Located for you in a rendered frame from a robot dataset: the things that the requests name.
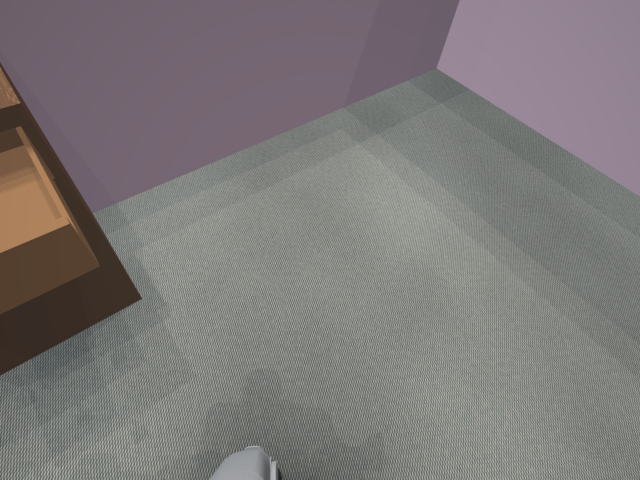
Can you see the robot left shin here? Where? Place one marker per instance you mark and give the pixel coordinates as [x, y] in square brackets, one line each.
[254, 448]

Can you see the drawer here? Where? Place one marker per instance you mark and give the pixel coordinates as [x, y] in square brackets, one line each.
[41, 244]

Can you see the left robot thigh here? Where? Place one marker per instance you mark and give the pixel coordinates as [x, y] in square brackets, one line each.
[247, 465]

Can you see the cabinet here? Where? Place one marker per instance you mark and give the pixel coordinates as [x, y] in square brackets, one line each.
[55, 316]

